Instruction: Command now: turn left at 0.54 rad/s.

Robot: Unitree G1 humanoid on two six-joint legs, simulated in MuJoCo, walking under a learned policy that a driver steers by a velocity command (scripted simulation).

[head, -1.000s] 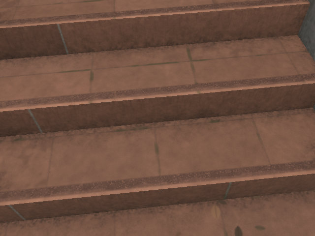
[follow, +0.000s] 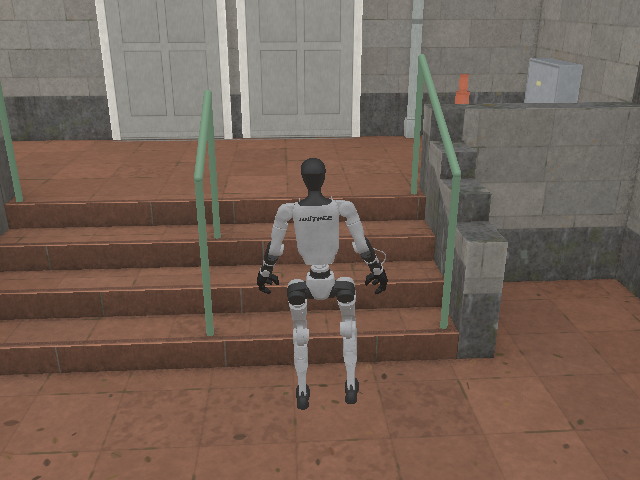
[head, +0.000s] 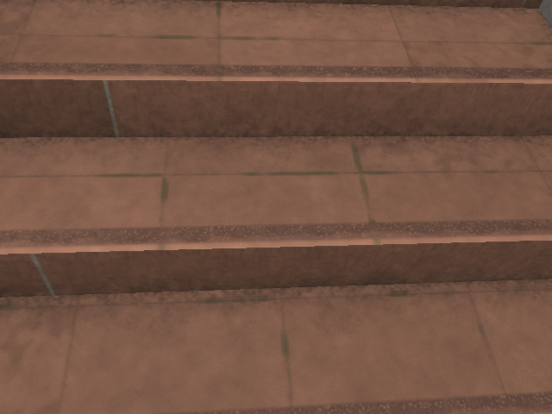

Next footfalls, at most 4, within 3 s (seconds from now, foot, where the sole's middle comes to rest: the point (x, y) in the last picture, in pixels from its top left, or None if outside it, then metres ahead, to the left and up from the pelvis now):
0.48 right None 0.08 -0.09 -0.76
0.84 left None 0.17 0.15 -0.76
1.30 right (259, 373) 0.49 0.02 -0.59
1.78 left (202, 198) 0.82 0.15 -0.43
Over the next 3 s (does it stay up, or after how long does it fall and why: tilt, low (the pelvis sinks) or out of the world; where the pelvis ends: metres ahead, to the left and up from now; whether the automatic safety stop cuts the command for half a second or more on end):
stays up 1.38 -0.14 0.56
